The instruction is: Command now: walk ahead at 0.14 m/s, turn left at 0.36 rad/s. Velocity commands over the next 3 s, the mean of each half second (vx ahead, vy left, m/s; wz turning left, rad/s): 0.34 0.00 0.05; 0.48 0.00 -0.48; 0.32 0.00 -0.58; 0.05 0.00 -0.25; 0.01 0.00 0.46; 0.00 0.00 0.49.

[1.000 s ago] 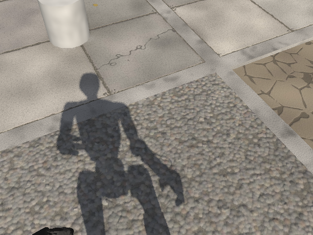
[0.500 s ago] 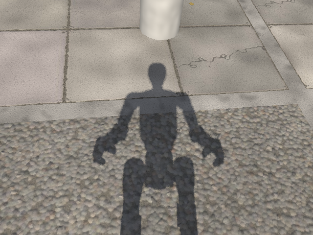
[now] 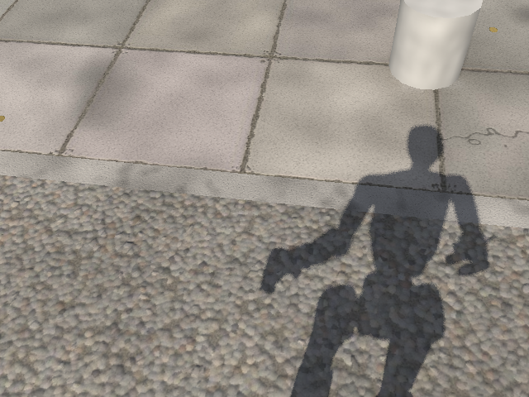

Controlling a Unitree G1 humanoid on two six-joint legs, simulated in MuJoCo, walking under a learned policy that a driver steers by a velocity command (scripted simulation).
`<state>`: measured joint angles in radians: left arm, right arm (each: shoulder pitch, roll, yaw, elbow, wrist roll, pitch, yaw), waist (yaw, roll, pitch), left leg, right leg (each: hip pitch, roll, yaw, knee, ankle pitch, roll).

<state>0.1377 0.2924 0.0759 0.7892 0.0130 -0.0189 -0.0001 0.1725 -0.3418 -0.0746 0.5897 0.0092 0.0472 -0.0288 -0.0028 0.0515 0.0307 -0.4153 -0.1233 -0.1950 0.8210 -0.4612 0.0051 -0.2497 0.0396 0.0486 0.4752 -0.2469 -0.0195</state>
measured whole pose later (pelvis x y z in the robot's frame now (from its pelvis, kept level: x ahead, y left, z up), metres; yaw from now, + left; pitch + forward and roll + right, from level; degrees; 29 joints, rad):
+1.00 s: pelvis +0.39 -0.01 +0.00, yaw -19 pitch +1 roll -1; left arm 0.24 0.30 0.07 0.69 -0.01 -0.05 -0.03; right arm 0.21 -0.30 -0.04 0.67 0.00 -0.11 -0.01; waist 0.01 0.02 0.06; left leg -0.51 0.08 -0.08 1.16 -0.34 -0.02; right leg -0.29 0.14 0.03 0.42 -0.15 -0.12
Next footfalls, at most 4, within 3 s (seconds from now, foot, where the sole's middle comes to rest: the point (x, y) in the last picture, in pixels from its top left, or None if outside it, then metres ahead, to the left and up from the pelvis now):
0.32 left None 0.13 0.16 -0.77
0.82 right None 0.45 -0.09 -0.77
1.28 left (288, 284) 0.78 0.00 -0.77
1.72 right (365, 341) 0.61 -0.20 -0.77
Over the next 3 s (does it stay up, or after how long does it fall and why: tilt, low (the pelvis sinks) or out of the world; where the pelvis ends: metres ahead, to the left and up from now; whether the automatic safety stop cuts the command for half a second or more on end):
stays up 0.64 -0.09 0.01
